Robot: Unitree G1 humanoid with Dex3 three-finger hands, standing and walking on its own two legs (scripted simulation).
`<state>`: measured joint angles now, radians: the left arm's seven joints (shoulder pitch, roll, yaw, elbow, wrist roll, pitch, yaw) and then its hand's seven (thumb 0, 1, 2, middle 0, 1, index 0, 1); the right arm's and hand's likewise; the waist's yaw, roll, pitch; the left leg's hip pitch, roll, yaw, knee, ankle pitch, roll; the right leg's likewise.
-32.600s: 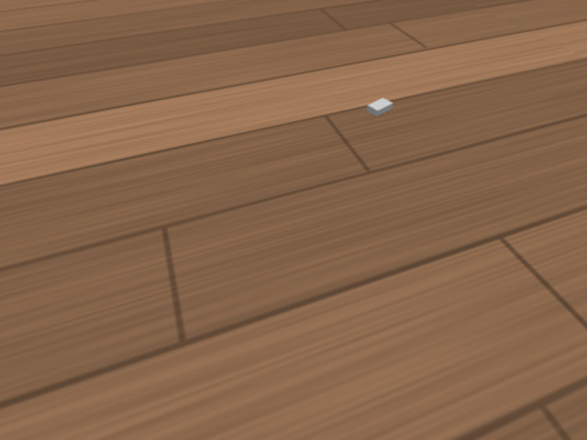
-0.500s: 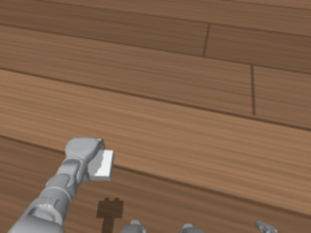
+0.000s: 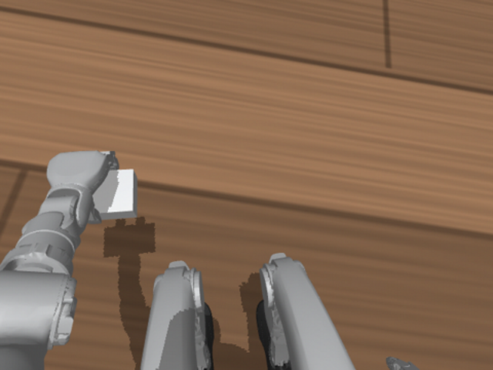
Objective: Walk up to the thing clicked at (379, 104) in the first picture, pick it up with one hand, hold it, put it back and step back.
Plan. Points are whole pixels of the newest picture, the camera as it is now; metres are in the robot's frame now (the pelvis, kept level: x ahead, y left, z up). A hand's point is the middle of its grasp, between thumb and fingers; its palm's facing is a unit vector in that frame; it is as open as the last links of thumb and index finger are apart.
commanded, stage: crouch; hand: left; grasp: from above
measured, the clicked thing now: (96, 195) +0.44 +0.26 -0.17
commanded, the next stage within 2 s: lower in 0.94 s
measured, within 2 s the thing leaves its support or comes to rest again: neither
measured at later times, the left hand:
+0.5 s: hand (108, 197) +0.47 +0.26 -0.26, palm faces -0.44 -0.04 -0.90, open 11.0 cm
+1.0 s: hand (112, 198) +0.48 +0.27 -0.32, palm faces -0.44 -0.03 -0.90, open 10.8 cm
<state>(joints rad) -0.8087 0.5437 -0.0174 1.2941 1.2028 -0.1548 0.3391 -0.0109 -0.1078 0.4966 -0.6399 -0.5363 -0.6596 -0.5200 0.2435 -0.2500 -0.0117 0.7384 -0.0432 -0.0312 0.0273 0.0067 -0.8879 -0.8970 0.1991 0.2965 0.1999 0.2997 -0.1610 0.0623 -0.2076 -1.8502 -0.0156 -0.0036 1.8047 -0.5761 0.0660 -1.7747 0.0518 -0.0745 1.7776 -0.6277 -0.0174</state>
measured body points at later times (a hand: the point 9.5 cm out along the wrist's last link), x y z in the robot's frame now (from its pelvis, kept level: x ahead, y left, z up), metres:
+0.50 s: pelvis +0.01 -0.01 -0.10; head +0.25 +0.04 +0.28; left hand +0.49 +0.26 -0.21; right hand +0.05 -0.28 -0.21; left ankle +0.09 +0.09 -0.47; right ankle +0.08 -0.11 -0.47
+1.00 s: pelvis -0.01 -0.01 -0.16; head +0.25 +0.05 +0.21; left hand +0.50 +0.27 -0.27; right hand +0.01 -0.28 -0.25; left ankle +0.09 +0.09 -0.47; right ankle +0.08 -0.11 -0.47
